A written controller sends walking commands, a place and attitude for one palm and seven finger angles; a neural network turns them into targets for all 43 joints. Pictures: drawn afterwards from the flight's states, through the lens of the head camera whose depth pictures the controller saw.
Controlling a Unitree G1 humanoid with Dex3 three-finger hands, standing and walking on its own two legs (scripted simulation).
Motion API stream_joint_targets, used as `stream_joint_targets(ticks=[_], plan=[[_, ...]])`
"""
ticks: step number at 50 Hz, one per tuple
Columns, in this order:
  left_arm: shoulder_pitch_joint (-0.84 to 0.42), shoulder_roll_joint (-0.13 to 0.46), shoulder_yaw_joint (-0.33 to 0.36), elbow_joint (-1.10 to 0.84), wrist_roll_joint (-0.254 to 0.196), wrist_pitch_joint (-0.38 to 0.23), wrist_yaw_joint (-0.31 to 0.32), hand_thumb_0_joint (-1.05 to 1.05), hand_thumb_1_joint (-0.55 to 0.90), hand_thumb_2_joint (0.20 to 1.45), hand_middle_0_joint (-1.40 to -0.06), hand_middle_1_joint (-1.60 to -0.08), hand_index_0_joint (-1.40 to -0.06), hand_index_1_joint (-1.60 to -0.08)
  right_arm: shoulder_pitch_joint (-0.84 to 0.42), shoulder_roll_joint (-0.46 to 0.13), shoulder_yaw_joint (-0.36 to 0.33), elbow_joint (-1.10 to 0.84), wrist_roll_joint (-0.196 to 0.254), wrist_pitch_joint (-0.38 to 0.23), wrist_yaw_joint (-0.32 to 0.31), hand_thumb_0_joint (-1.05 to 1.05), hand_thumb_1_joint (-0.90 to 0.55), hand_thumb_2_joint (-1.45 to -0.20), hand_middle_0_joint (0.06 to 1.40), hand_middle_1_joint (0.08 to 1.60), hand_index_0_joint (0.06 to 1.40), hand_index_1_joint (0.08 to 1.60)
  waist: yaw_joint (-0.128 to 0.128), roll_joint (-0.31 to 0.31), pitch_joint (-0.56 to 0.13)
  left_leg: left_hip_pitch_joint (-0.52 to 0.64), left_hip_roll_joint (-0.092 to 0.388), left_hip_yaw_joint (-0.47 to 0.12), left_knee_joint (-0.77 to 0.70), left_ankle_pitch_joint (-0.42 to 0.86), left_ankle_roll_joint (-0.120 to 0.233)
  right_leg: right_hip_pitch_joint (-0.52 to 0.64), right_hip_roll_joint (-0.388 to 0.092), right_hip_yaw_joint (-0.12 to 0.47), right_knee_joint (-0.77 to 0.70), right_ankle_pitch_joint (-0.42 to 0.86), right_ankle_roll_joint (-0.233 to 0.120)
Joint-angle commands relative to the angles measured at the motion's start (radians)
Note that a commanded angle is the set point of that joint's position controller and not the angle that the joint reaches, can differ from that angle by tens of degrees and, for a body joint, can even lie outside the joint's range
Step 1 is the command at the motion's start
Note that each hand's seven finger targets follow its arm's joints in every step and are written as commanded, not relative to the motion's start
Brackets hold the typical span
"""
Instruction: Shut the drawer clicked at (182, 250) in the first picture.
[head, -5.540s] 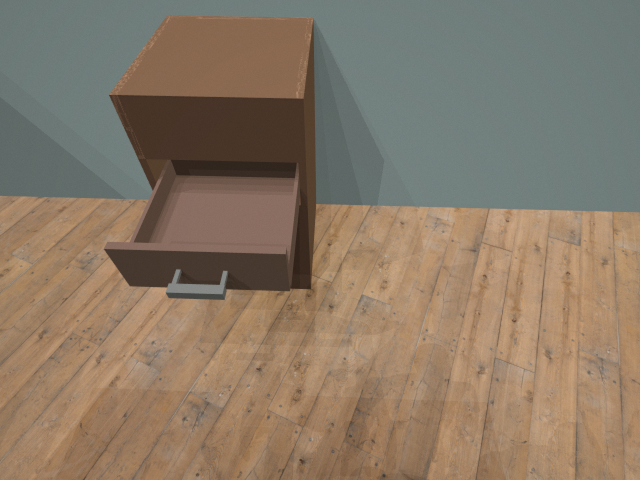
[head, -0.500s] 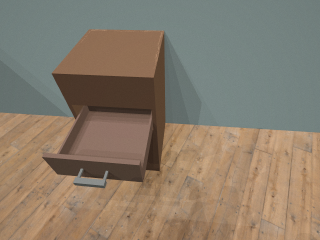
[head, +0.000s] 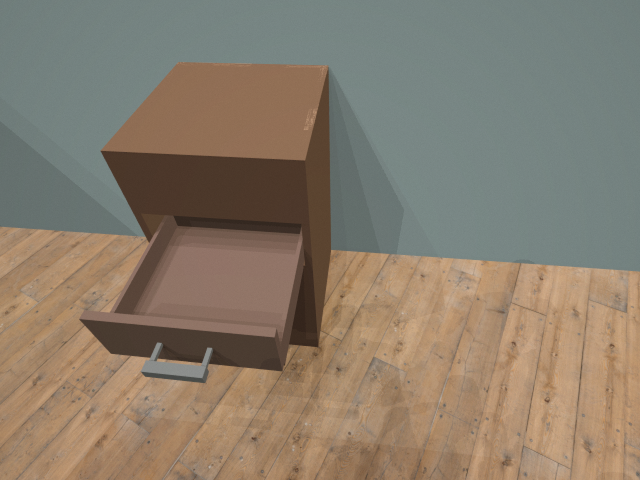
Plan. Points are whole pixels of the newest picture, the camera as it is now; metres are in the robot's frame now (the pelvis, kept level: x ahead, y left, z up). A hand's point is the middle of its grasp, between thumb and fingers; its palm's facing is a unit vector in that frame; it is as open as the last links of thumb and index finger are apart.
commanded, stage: shuffle to correct the standing spot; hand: left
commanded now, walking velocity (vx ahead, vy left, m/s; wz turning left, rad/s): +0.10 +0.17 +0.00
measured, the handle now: (179, 361) +0.37 +0.32 -0.24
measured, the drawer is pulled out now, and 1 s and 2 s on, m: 0.29 0.29 0.29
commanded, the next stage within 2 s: come to a stop and stand still in 0.58 s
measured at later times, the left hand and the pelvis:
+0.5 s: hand out of the picture +0.05 +0.25 -0.18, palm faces +0.10 -0.96 -0.26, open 7.3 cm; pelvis +0.05 +0.06 -0.01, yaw +1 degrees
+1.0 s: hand out of the picture +0.08 +0.26 -0.17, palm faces -0.03 -0.98 -0.21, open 7.3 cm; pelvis +0.08 +0.09 +0.00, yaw -2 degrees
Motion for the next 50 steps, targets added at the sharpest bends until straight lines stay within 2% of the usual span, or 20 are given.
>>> stream_joint_targets(ticks=[1, 6, 15, 18, 20, 22, 25, 26, 27, 28, 30, 33, 38, 39, 40, 41, 42, 44, 47, 50], plan=[[0.066, 0.166, 0.051, -0.041, 0.002, -0.005, 0.007, 0.000, 0.900, 0.900, -0.200, -0.300, -0.200, -0.300, 0.092, -0.051, -0.020, -0.039, -0.005, -0.012, 0.003, 0.000, -0.900, -0.900, 0.200, 0.300, 0.200, 0.300, 0.001, -0.127, 0.126, -0.110, -0.005, 0.039, 0.028, -0.048, 0.029, -0.050, -0.250, 0.320, -0.254, -0.103, -0.076], [0.055, 0.159, 0.062, -0.057, 0.002, -0.003, 0.008, 0.000, 0.900, 0.900, -0.200, -0.300, -0.200, -0.300, 0.132, -0.053, -0.018, -0.040, -0.006, -0.024, 0.002, 0.000, -0.900, -0.900, 0.200, 0.300, 0.200, 0.300, -0.002, -0.084, 0.116, -0.075, -0.001, 0.029, -0.048, 0.012, 0.036, -0.048, -0.216, 0.236, -0.137, 0.042, -0.065], [0.062, 0.111, 0.059, -0.069, 0.005, 0.005, 0.013, 0.000, 0.900, 0.900, -0.200, -0.300, -0.200, -0.300, 0.124, -0.122, -0.035, -0.083, -0.002, -0.023, -0.013, 0.000, -0.900, -0.900, 0.200, 0.300, 0.200, 0.300, 0.021, 0.052, 0.035, 0.021, 0.102, -0.060, 0.005, 0.520, 0.132, -0.073, -0.111, 0.054, 0.133, 0.110, -0.014], [0.124, 0.174, 0.079, -0.055, 0.003, 0.001, 0.022, 0.000, 0.900, 0.900, -0.200, -0.300, -0.200, -0.300, 0.063, -0.106, -0.038, -0.124, 0.000, -0.018, -0.010, 0.000, -0.900, -0.900, 0.200, 0.300, 0.200, 0.300, 0.052, -0.097, 0.029, -0.147, 0.008, 0.023, 0.142, 0.374, 0.074, 0.097, -0.236, 0.196, 0.068, 0.424, -0.062], [0.189, 0.236, 0.099, -0.038, 0.007, -0.002, 0.034, 0.000, 0.900, 0.900, -0.200, -0.300, -0.200, -0.300, -0.002, -0.076, -0.035, -0.156, 0.002, -0.011, -0.005, 0.000, -0.900, -0.900, 0.200, 0.300, 0.200, 0.300, 0.078, -0.280, 0.037, -0.347, -0.055, 0.068, 0.281, -0.147, 0.027, 0.245, -0.420, 0.381, -0.025, 0.737, -0.146], [0.170, 0.239, 0.106, -0.054, 0.019, 0.001, 0.046, 0.000, 0.900, 0.900, -0.200, -0.300, -0.200, -0.300, -0.056, -0.072, -0.045, -0.187, 0.005, -0.008, -0.003, 0.000, -0.900, -0.900, 0.200, 0.300, 0.200, 0.300, 0.081, -0.290, 0.064, -0.419, -0.019, -0.011, 0.354, -0.306, 0.026, 0.255, -0.469, 0.393, -0.026, 0.869, -0.181], [-0.041, 0.234, 0.098, -0.130, 0.012, 0.012, 0.037, 0.000, 0.900, 0.900, -0.200, -0.300, -0.200, -0.300, 0.124, -0.065, -0.052, -0.127, 0.009, -0.010, 0.012, 0.000, -0.900, -0.900, 0.200, 0.300, 0.200, 0.300, -0.066, -0.217, 0.035, 0.002, -0.035, 0.027, -0.020, -0.001, 0.036, -0.051, -0.332, 0.164, 0.125, 0.674, -0.059], [-0.074, 0.205, 0.090, -0.160, 0.004, 0.015, 0.029, 0.000, 0.900, 0.900, -0.200, -0.300, -0.200, -0.300, 0.233, -0.107, -0.058, -0.088, -0.007, -0.018, 0.010, 0.000, -0.900, -0.900, 0.200, 0.300, 0.200, 0.300, -0.097, -0.053, -0.005, 0.159, 0.005, -0.013, -0.094, 0.221, 0.067, -0.171, -0.204, 0.082, 0.343, 0.417, -0.008], [-0.075, 0.149, 0.082, -0.189, -0.004, 0.024, 0.020, 0.000, 0.900, 0.900, -0.200, -0.300, -0.200, -0.300, 0.251, -0.184, -0.076, -0.084, -0.015, -0.017, 0.002, 0.000, -0.900, -0.900, 0.200, 0.300, 0.200, 0.300, -0.080, 0.260, -0.011, 0.203, 0.219, -0.264, -0.157, 0.430, 0.153, -0.358, -0.047, -0.025, 0.583, -0.278, 0.066], [-0.065, 0.136, 0.080, -0.192, -0.002, 0.041, 0.028, 0.000, 0.900, 0.900, -0.200, -0.300, -0.200, -0.300, 0.197, -0.194, -0.078, -0.105, -0.007, 0.000, 0.000, 0.000, -0.900, -0.900, 0.200, 0.300, 0.200, 0.300, -0.061, 0.271, 0.014, 0.075, 0.253, -0.246, -0.170, 0.331, 0.211, -0.352, -0.065, 0.058, 0.673, -0.361, 0.052], [-0.051, 0.126, 0.082, -0.173, 0.009, 0.048, 0.026, 0.000, 0.900, 0.900, -0.200, -0.300, -0.200, -0.300, 0.027, -0.133, -0.061, -0.178, -0.014, 0.009, 0.017, 0.000, -0.900, -0.900, 0.200, 0.300, 0.200, 0.300, -0.019, 0.171, 0.119, -0.127, 0.224, -0.184, -0.224, -0.007, 0.236, -0.350, -0.106, 0.037, 0.757, -0.266, 0.018], [0.030, 0.103, 0.073, -0.143, 0.014, 0.054, 0.015, 0.000, 0.900, 0.900, -0.200, -0.300, -0.200, -0.300, -0.083, -0.133, -0.058, -0.215, -0.022, 0.009, 0.018, 0.000, -0.900, -0.900, 0.200, 0.300, 0.200, 0.300, 0.033, 0.085, 0.158, -0.250, 0.182, -0.118, -0.244, -0.014, 0.231, -0.258, -0.116, -0.010, 0.653, -0.212, 0.027], [0.103, 0.043, 0.037, -0.115, 0.012, 0.017, 0.018, 0.000, 0.900, 0.900, -0.200, -0.300, -0.200, -0.300, -0.024, -0.115, -0.046, -0.173, -0.013, -0.008, 0.007, 0.000, -0.900, -0.900, 0.200, 0.300, 0.200, 0.300, 0.043, -0.075, 0.016, -0.098, 0.157, -0.059, -0.052, 0.293, 0.208, -0.032, -0.095, -0.032, 0.070, -0.008, 0.047], [0.135, 0.066, 0.034, -0.104, 0.015, 0.002, 0.022, 0.000, 0.900, 0.900, -0.200, -0.300, -0.200, -0.300, -0.014, -0.096, -0.040, -0.163, -0.004, -0.016, 0.008, 0.000, -0.900, -0.900, 0.200, 0.300, 0.200, 0.300, 0.049, -0.139, -0.019, -0.089, 0.110, -0.023, 0.030, 0.262, 0.155, 0.032, -0.126, 0.034, -0.078, 0.126, 0.046], [0.124, 0.124, 0.035, -0.101, 0.018, -0.015, 0.026, 0.000, 0.900, 0.900, -0.200, -0.300, -0.200, -0.300, 0.005, -0.053, -0.035, -0.162, 0.010, -0.016, 0.008, 0.000, -0.900, -0.900, 0.200, 0.300, 0.200, 0.300, 0.014, -0.283, -0.029, -0.158, 0.025, 0.034, 0.096, 0.047, 0.081, 0.064, -0.281, 0.265, -0.153, 0.274, -0.002], [0.083, 0.183, 0.037, -0.109, 0.010, -0.017, 0.020, 0.000, 0.900, 0.900, -0.200, -0.300, -0.200, -0.300, 0.027, -0.046, -0.032, -0.153, 0.010, -0.006, 0.010, 0.000, -0.900, -0.900, 0.200, 0.300, 0.200, 0.300, -0.019, -0.285, -0.014, -0.144, -0.031, 0.047, 0.124, -0.150, 0.041, 0.001, -0.396, 0.355, -0.198, 0.321, -0.084], [0.041, 0.201, 0.034, -0.121, 0.009, -0.010, 0.013, 0.000, 0.900, 0.900, -0.200, -0.300, -0.200, -0.300, 0.045, -0.045, -0.032, -0.133, 0.006, -0.002, 0.013, 0.000, -0.900, -0.900, 0.200, 0.300, 0.200, 0.300, -0.039, -0.199, -0.011, -0.057, -0.031, 0.029, 0.121, -0.187, 0.041, -0.092, -0.393, 0.314, -0.202, 0.212, -0.122], [0.001, 0.146, 0.026, -0.103, 0.008, -0.019, 0.019, 0.000, 0.900, 0.900, -0.200, -0.300, -0.200, -0.300, 0.022, -0.030, -0.023, -0.095, 0.000, 0.009, 0.008, 0.000, -0.900, -0.900, 0.200, 0.300, 0.200, 0.300, -0.038, -0.285, 0.070, -0.073, -0.012, 0.022, 0.122, -0.099, 0.039, -0.098, -0.302, 0.230, -0.176, 0.400, -0.095], [0.026, 0.129, 0.014, -0.072, -0.007, -0.024, 0.019, 0.000, 0.900, 0.900, -0.200, -0.300, -0.200, -0.300, 0.079, -0.030, -0.010, -0.037, 0.007, -0.015, -0.001, 0.000, -0.900, -0.900, 0.200, 0.300, 0.200, 0.300, -0.037, -0.084, -0.006, 0.046, 0.030, 0.000, -0.072, 0.242, 0.045, -0.001, -0.223, 0.116, -0.056, 0.609, -0.044], [0.054, 0.124, 0.013, -0.052, -0.014, -0.022, 0.019, 0.000, 0.900, 0.900, -0.200, -0.300, -0.200, -0.300, 0.049, -0.045, -0.006, -0.019, 0.008, -0.026, -0.012, 0.000, -0.900, -0.900, 0.200, 0.300, 0.200, 0.300, -0.002, 0.072, -0.030, 0.076, 0.080, -0.002, -0.078, 0.434, 0.055, 0.037, -0.178, 0.091, -0.066, 0.483, 0.001]])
